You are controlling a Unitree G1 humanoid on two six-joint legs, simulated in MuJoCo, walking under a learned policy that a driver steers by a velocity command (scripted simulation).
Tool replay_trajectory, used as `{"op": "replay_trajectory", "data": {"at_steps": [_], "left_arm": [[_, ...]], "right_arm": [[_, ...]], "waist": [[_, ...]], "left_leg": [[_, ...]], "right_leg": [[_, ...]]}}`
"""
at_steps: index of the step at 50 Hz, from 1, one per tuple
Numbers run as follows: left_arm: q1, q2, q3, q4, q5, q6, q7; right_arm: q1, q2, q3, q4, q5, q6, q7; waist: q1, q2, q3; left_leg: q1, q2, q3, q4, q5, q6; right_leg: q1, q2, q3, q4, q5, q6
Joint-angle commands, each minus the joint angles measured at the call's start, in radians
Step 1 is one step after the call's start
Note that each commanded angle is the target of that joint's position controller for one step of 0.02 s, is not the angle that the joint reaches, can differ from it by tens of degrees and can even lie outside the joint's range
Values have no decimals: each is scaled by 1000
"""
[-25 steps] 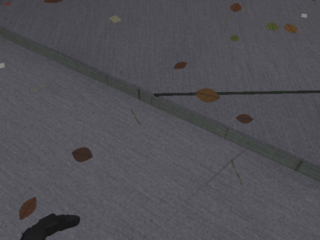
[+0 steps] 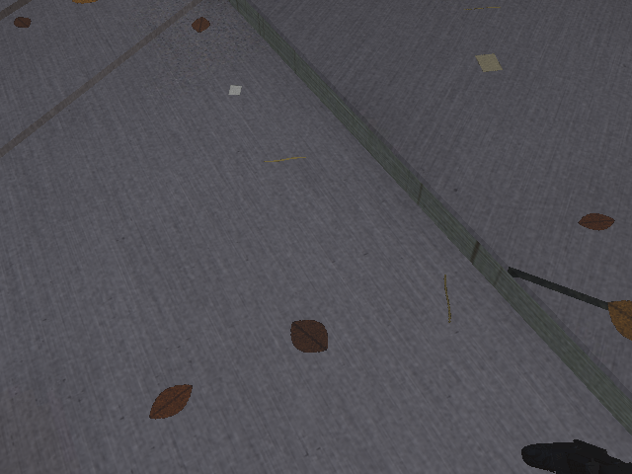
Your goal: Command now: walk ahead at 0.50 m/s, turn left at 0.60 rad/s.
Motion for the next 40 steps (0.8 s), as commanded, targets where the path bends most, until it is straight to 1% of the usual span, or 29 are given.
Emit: {"op": "replay_trajectory", "data": {"at_steps": [1,2,3,4,5,6,7,8,9,10,11,13,16,20,22,25,26,28,29,30,31,32,33,34,35,36,37,38,40], "left_arm": [[8,208,43,-34,6,12,15],[-7,214,43,-41,4,18,13],[2,180,34,-73,8,15,6],[-4,115,27,-150,-2,11,-14],[-124,199,41,-173,11,2,-14],[-160,170,32,-188,-3,-10,-18],[-130,159,28,-168,-6,-15,-17],[-120,146,28,-160,7,0,-18],[-79,134,24,-140,24,20,-22],[-57,123,22,-127,30,37,-29],[-50,112,21,-119,30,45,-37],[-101,105,23,-126,19,53,-46],[-215,115,29,-151,4,56,-48],[-294,104,27,-165,-6,50,-51],[-330,97,23,-173,-3,47,-53],[-401,79,9,-199,7,41,-59],[-410,74,5,-205,9,38,-61],[-362,85,8,-196,9,36,-55],[-289,101,13,-175,10,34,-50],[-160,126,24,-136,10,28,-45],[2,157,40,-87,20,19,-38],[132,246,69,-63,30,22,-26],[55,307,87,-79,11,37,-23],[-2,278,89,-81,-26,41,-33],[-64,230,77,-95,-21,42,-33],[-97,167,63,-92,-14,43,-32],[-116,144,55,-90,-14,37,-27],[-128,139,51,-91,-15,31,-23],[-104,170,58,-82,-19,12,-25]], "right_arm": [[132,-101,-32,-16,-6,-14,-16],[282,-131,-52,32,-14,-21,-27],[409,-217,-83,59,-19,-20,-46],[347,-297,-105,22,10,-4,-54],[378,-274,-105,26,31,7,-61],[335,-236,-96,43,36,3,-71],[299,-180,-82,55,36,-5,-74],[266,-154,-73,57,35,-18,-79],[240,-131,-63,54,34,-31,-80],[246,-117,-56,61,35,-46,-76],[267,-115,-54,78,37,-57,-73],[310,-134,-57,106,35,-68,-69],[372,-138,-54,137,33,-72,-69],[414,-127,-42,170,25,-82,-78],[425,-114,-34,186,21,-86,-86],[455,-99,-21,217,18,-86,-100],[456,-102,-18,224,16,-86,-105],[447,-130,-19,232,12,-88,-118],[439,-150,-24,233,10,-85,-125],[423,-169,-30,228,6,-79,-128],[383,-186,-34,213,13,-76,-126],[357,-154,-23,168,18,-87,-119],[406,-90,-18,126,29,-99,-96],[350,-140,-21,119,0,-109,-85],[293,-135,-19,94,13,-120,-77],[290,-131,-20,91,17,-122,-75],[276,-121,-19,81,5,-105,-76],[295,-104,-13,81,-8,-82,-72],[292,-82,-7,65,-14,-53,-68]], "waist": [[-109,-125,-117],[-176,-93,-193],[-217,29,-290],[-139,238,-359],[-196,46,-297],[-158,13,-174],[-98,-47,-83],[-59,-53,-58],[-31,-41,-64],[-22,-31,-79],[-20,-23,-84],[-36,-6,-59],[-82,7,-20],[-114,20,4],[-121,22,21],[-138,19,38],[-133,23,34],[-99,57,-13],[-63,79,-52],[-6,89,-113],[81,77,-184],[133,-39,-282],[19,-273,-331],[21,-70,-259],[2,-37,-152],[-42,36,-56],[-69,41,-24],[-90,18,-25],[-98,-22,-42]], "left_leg": [[223,-90,42,-48,-124,74],[429,-103,11,-125,-110,112],[665,89,-245,-168,-224,172],[899,353,-816,-289,-223,323],[861,339,-778,-343,-106,316],[740,316,-636,-356,-8,290],[587,269,-535,-379,135,242],[498,214,-458,-388,217,206],[445,178,-403,-404,259,186],[423,164,-368,-418,304,178],[414,152,-335,-437,333,169],[411,140,-286,-475,332,135],[480,135,-241,-504,333,65],[565,144,-167,-516,359,21],[609,156,-133,-516,408,11],[686,177,-87,-488,548,2],[703,183,-66,-457,646,-6],[730,193,-33,-330,986,-26],[739,203,-25,-222,1126,-32],[716,210,-22,-59,1152,-35],[598,198,0,164,1006,-39],[379,117,45,514,513,-44],[-61,-117,-51,847,-387,-89],[-150,-25,-203,843,-307,-63],[-164,18,-199,785,-234,-67],[-125,54,-180,685,-200,-73],[-81,75,-178,614,-199,-90],[-32,83,-166,564,-193,-110],[-4,82,-133,480,-174,-138]], "right_leg": [[-10,-277,31,304,1225,-74],[-113,-267,16,520,1098,-62],[-333,-225,6,830,657,-35],[-753,9,88,1181,-149,26],[-868,-29,256,1190,-84,17],[-874,-79,271,1114,5,11],[-802,-114,262,1001,40,12],[-731,-136,268,928,44,19],[-665,-143,265,890,54,28],[-629,-142,251,862,66,33],[-619,-140,237,834,94,36],[-658,-148,225,772,181,36],[-765,-145,232,681,298,25],[-812,-84,271,570,391,0],[-821,-58,259,508,406,-12],[-810,-33,188,408,378,-35],[-778,-17,160,369,352,-49],[-658,43,101,334,259,-87],[-586,71,88,327,206,-108],[-464,89,104,296,178,-135],[-253,71,162,206,221,-178],[-22,-139,430,180,199,-264],[214,-367,994,87,334,-439],[139,-337,913,48,304,-431],[10,-314,798,14,296,-404],[-133,-270,709,-26,360,-355],[-218,-221,645,-41,416,-322],[-273,-180,590,-58,456,-304],[-319,-139,535,-66,545,-297]]}}
Next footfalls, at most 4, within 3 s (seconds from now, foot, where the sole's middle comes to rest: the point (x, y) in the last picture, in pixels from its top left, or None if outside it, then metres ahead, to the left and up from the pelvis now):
0.04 left None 0.18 0.06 -0.77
0.62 right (372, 445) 0.49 -0.04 -0.77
1.10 left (323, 306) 0.81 0.08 -0.77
1.56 right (405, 365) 0.67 -0.11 -0.77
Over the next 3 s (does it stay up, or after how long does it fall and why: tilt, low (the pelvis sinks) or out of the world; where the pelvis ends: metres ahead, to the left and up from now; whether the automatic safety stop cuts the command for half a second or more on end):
stays up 0.65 0.04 0.01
